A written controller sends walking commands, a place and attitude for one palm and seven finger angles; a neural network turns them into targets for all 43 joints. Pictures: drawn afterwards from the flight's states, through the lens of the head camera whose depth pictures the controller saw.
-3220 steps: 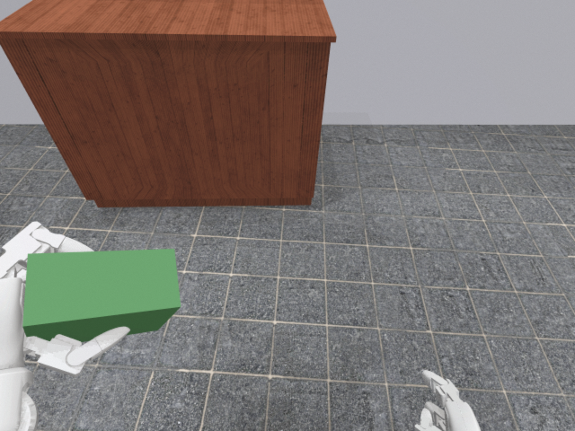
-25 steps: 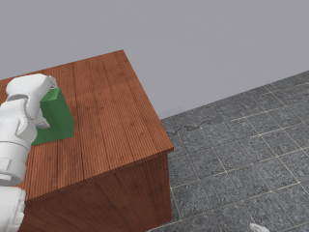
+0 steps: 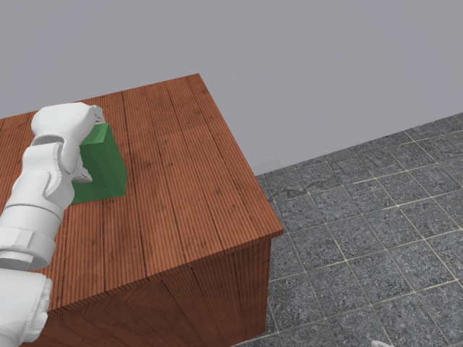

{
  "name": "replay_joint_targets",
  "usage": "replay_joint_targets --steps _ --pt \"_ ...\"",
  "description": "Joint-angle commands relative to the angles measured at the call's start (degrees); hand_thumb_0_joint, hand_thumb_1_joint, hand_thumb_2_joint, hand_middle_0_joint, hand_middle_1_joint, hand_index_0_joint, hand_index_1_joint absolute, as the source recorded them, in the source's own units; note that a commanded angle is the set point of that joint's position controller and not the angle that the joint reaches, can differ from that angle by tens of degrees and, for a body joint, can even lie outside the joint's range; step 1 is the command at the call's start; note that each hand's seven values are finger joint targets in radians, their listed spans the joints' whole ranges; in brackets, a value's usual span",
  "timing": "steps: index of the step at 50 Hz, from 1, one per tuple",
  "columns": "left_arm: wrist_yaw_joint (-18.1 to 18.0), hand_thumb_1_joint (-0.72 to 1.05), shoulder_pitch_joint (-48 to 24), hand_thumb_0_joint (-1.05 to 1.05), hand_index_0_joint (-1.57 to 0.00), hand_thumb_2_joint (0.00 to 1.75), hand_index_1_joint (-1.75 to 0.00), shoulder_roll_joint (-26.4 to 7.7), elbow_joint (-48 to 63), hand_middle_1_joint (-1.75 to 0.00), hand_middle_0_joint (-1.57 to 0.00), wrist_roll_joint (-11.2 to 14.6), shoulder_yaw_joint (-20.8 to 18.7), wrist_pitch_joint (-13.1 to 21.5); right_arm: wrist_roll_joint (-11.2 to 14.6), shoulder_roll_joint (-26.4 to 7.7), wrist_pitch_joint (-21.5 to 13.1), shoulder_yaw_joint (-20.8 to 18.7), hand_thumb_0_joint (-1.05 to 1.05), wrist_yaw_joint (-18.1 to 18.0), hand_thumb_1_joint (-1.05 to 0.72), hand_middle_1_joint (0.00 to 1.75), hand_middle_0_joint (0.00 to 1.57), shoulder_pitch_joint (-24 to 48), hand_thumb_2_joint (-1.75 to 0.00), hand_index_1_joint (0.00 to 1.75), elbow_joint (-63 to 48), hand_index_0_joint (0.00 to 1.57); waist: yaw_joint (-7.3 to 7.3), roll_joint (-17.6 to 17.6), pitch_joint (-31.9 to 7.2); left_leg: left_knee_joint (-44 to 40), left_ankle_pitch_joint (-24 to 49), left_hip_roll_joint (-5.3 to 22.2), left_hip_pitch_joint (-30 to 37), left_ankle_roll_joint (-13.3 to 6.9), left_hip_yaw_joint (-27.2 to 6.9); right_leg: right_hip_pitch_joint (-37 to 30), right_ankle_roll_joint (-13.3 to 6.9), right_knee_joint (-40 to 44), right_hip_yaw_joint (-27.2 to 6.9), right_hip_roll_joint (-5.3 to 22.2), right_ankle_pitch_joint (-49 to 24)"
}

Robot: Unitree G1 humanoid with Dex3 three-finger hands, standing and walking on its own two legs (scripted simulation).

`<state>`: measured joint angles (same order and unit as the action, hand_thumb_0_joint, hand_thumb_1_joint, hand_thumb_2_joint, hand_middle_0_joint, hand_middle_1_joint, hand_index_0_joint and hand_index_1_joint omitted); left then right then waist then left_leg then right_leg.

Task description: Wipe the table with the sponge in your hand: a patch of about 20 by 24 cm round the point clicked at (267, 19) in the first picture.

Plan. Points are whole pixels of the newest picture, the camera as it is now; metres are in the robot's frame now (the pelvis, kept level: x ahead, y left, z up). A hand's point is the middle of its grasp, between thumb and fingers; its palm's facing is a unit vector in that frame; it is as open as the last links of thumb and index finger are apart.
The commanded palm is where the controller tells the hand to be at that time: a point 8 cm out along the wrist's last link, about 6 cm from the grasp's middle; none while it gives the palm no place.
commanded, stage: slide across to the middle lane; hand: left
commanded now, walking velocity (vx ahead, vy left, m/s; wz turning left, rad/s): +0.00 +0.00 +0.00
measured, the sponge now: (90, 173) +0.39 +0.30 +0.10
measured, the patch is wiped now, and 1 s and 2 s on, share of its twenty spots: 0.40 0.55 0.65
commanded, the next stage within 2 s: wipe back along the middle lane in 0.40 s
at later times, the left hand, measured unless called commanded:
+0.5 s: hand (122, 133) +0.44 +0.23 +0.16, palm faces +0.06 -0.02 -1.00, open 10.5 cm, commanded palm +0.41 +0.22 +0.22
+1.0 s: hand (130, 149) +0.39 +0.20 +0.16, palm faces +0.09 -0.04 -1.00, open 10.5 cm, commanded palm +0.35 +0.20 +0.20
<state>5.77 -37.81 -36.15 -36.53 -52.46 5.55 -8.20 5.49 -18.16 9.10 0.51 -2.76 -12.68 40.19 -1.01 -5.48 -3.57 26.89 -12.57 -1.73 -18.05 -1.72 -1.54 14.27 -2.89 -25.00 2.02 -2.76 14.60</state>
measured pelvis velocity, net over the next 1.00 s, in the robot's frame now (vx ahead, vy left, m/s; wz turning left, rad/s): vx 0.02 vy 0.00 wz -0.02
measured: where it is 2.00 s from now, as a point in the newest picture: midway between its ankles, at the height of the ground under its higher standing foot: outside the picture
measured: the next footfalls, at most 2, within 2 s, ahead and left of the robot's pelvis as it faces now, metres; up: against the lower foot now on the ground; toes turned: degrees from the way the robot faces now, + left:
none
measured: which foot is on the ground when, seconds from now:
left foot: down 0.00-1.00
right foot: down 0.00-1.00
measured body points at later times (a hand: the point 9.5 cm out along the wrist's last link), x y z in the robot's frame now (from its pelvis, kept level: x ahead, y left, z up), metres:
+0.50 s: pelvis +0.02 +0.03 +0.00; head +0.03 -0.01 +0.45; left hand +0.43 +0.22 +0.22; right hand +0.23 -0.17 -0.11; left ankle +0.01 +0.10 -0.74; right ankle -0.02 -0.09 -0.74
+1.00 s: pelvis +0.02 +0.00 +0.00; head +0.00 -0.05 +0.45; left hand +0.38 +0.20 +0.22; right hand +0.23 -0.23 -0.10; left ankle +0.01 +0.10 -0.74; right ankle -0.02 -0.09 -0.74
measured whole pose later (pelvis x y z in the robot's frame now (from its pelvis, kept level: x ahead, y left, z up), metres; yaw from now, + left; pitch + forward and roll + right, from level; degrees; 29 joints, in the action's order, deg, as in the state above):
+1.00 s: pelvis +0.02 +0.00 +0.00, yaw -1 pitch +1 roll +1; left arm 4.9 -29.1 -24.5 -12.6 -53.1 16.7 -33.7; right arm 5.2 -17.2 11.4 3.3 0.5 -2.9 37.0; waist -2.7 -6.1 -4.3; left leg 24.6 -13.6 -2.2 -12.2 -1.5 -0.5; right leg 9.9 -3.1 -25.4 0.8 -2.3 16.6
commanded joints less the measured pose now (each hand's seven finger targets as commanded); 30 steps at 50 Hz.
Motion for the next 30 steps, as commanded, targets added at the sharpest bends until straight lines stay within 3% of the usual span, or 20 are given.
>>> replay_joint_targets --steps 1,4,5,8,10,11,13,14,15,16,17,19,20,21,25,27,29,30 --pt "-2.92 0.1 -23.53 0.0 -1.2 1.3 -1.6 -6.61 12.89 -1.6 -1.2 1.55 -0.9 -2.62 0.1 -5.68 -3.13 -1.91 0.0 -0.13 -0.9 0.3 0.2 8.63 -0.9 0.3 -7.82 0.2 1.52 4.49 -12.26 -3.52 9.71 -0.78 9.62 -2.27 -1.1 -2.69 -0.36 4.49 -1.96 1.44 -11.15" --pt "-3.66 0.1 -27.12 0.0 -1.2 1.3 -1.6 -3.47 16.27 -1.6 -1.2 1.1 2.14 -5.99 0.13 -5.13 -3.97 -1.5 0.0 0.17 -0.9 0.3 0.2 10.12 -0.9 0.3 -7.87 0.2 1.6 4.09 -12.92 -4.08 10.69 -0.67 12.06 -1.55 -2.2 -1.72 -0.77 4.35 -1.02 1.18 -9.9" --pt "-3.65 0.1 -29.28 0.0 -1.2 1.3 -1.6 -2.94 19.02 -1.6 -1.2 1.21 2.55 -6.67 0.15 -4.91 -4.46 -1.08 0.0 0.26 -0.9 0.3 0.2 11.27 -0.9 0.3 -8.43 0.2 1.15 1.66 -14.26 -4.41 12.23 -0.66 12.89 -1.11 -2.54 -1.82 -1.29 4.06 -0.85 1.15 -10.45" --pt "-4.17 0.1 -30.34 0.0 -1.2 1.3 -1.6 0.61 18.06 -1.6 -1.2 -0.1 5.51 -10.61 -0.15 -4.53 -4.64 -0.91 0.0 0.88 -0.9 0.3 0.2 11.46 -0.9 0.3 -7.95 0.2 1.14 2.63 -14.71 -4.53 13.65 -0.56 14.33 0.01 -3.22 -1.45 -1.42 3.5 0.2 0.83 -10.16" --pt "-4.59 0.1 -31.66 0.0 -1.2 1.3 -1.6 -1.36 17.79 -1.6 -1.2 -0.36 3.1 -12.27 -0.35 -4.53 -4.72 -0.35 0.0 0.95 -0.9 0.3 0.2 12.68 -0.9 0.3 -7.96 0.2 0.15 2.59 -15.57 -5.17 15.31 -0.29 13.98 0.93 -3.38 -2.47 -1.96 3.19 0.55 0.71 -10.83" --pt "-4.76 0.1 -31.42 0.0 -1.2 1.3 -1.6 1.03 16.87 -1.6 -1.2 -0.93 5.2 -13.2 -0.6 -4.39 -4.65 -0.31 0.0 1.26 -0.9 0.3 0.2 12.33 -0.9 0.3 -7.77 0.2 0.32 3.51 -16.7 -4.57 17.72 -0.46 14.89 1.22 -3.37 -3.18 -1.92 2.65 0.82 0.72 -12.35" --pt "-5.19 0.1 -31.49 0.0 -1.2 1.3 -1.6 1.2 17.19 -1.6 -1.2 -2.2 4.89 -15.09 -0.91 -4.18 -4.18 -0.24 0.0 1.8 -0.9 0.3 0.2 12.9 -0.9 0.3 -7.92 0.2 -0.22 3.43 -18.47 -4.01 21.56 -0.16 15.81 2.03 -3.44 -3.64 -2.03 2.19 1.01 0.65 -14.13" --pt "-5.26 0.1 -31.9 0.0 -1.2 1.3 -1.6 2.83 16.87 -1.6 -1.2 -1.95 5.99 -16.05 -0.93 -3.87 -3.92 -0.07 0.0 2.05 -0.9 0.3 0.2 13.52 -0.9 0.3 -8.17 0.2 -0.22 3.56 -18.74 -3.91 21.43 -0.25 15.67 2.12 -3.16 -3.89 -1.93 2.15 1.12 0.73 -14.18" --pt "-5.35 0.1 -31.44 0.0 -1.2 1.3 -1.6 2.15 16.7 -1.6 -1.2 -1.17 4.27 -16.51 -0.95 -3.69 -3.97 0.22 0.0 2.07 -0.9 0.3 0.2 14.21 -0.9 0.3 -8.5 0.2 -0.75 4.13 -18.37 -4.23 22.75 -0.01 14.83 2.3 -3.46 -4.5 -2.18 2.14 1.27 0.73 -15.09" --pt "-5.51 0.1 -31.56 0.0 -1.2 1.3 -1.6 2.06 15.47 -1.6 -1.2 -2.02 4.75 -17.25 -1.23 -4.0 -3.55 0.27 0.0 2.2 -0.9 0.3 0.2 13.87 -0.9 0.3 -7.86 0.2 -0.57 4.16 -18.75 -4.0 24.03 0.12 15.49 2.59 -3.33 -4.63 -2.12 1.71 1.32 0.72 -15.72" --pt "-5.46 0.1 -32.53 0.0 -1.2 1.3 -1.6 4.35 15.79 -1.6 -1.2 -1.94 6.46 -18.11 -1.17 -3.65 -3.27 0.23 0.0 2.39 -0.9 0.3 0.2 14.18 -0.9 0.3 -8.09 0.2 -0.38 4.61 -19.13 -3.71 24.46 0.01 15.73 2.55 -3.13 -4.49 -1.94 1.67 1.48 0.73 -16.18" --pt "-5.54 0.1 -32.5 0.0 -1.2 1.3 -1.6 3.83 15.89 -1.6 -1.2 -2.43 5.95 -19.5 -1.25 -3.5 -2.94 0.36 0.0 2.68 -0.9 0.3 0.2 14.88 -0.9 0.3 -8.37 0.2 -0.81 4.2 -20.27 -3.34 25.92 0.1 16.08 2.63 -3.13 -4.98 -1.99 1.46 1.28 0.79 -17.08" --pt "-5.19 0.1 -33.65 0.0 -1.2 1.3 -1.6 7.0 17.33 -1.6 -1.2 -1.28 7.68 -19.52 -1.1 -2.9 -3.11 0.53 0.0 2.73 -0.9 0.3 0.2 15.58 -0.9 0.3 -9.23 0.2 -0.51 4.85 -20.41 -3.28 28.33 0.25 16.23 2.78 -3.49 -5.09 -2.06 1.26 1.55 0.85 -17.98" --pt "-5.19 0.1 -32.46 0.0 -1.2 1.3 -1.6 5.43 15.95 -1.6 -1.2 -2.0 6.73 -20.12 -1.37 -3.55 -2.82 0.31 0.0 2.93 -0.9 0.3 0.2 15.02 -0.9 0.3 -8.31 0.2 -0.6 4.65 -20.64 -2.86 28.58 0.5 17.05 2.8 -3.45 -4.7 -1.99 1.06 1.48 0.77 -17.94" --pt "-4.33 0.1 -34.85 0.0 -1.2 1.3 -1.6 7.42 17.46 -1.6 -1.2 -1.26 8.16 -21.32 -1.07 -2.92 -2.52 0.54 0.0 2.93 -0.9 0.3 0.2 15.88 -0.9 0.3 -9.2 0.2 -0.13 6.64 -20.82 -2.53 28.73 0.06 15.94 1.91 -2.84 -6.39 -1.84 0.95 1.2 1.16 -20.89" --pt "-3.93 0.1 -30.24 0.0 -1.2 1.3 -1.6 5.47 16.78 -1.6 -1.2 -2.28 6.67 -21.95 -1.5 -3.61 -1.95 0.18 0.0 3.04 -0.9 0.3 0.2 15.24 -0.9 0.3 -8.56 0.2 -0.89 6.3 -21.86 -1.93 30.24 -0.05 16.73 1.65 -2.3 -7.44 -1.68 0.63 0.82 1.12 -22.88" --pt "-3.26 0.1 -25.39 0.0 -1.2 1.3 -1.6 6.16 18.82 -1.6 -1.2 -2.17 6.82 -22.23 -1.46 -3.37 -1.59 0.21 0.0 3.36 -0.9 0.3 0.2 16.16 -0.9 0.3 -9.59 0.2 -1.5 7.06 -21.05 -1.69 30.65 -0.18 15.91 1.07 -1.8 -8.66 -1.43 0.62 0.55 1.24 -24.83" --pt "-2.63 0.1 -24.36 0.0 -1.2 1.3 -1.6 8.5 20.26 -1.6 -1.2 -1.04 8.04 -21.93 -1.13 -2.94 -1.53 0.4 0.0 3.51 -0.9 0.3 0.2 16.77 -0.9 0.3 -10.5 0.2 -1.26 7.41 -20.2 -2.03 31.25 0.07 14.85 1.03 -1.83 -9.22 -1.46 0.46 0.78 1.52 -25.1"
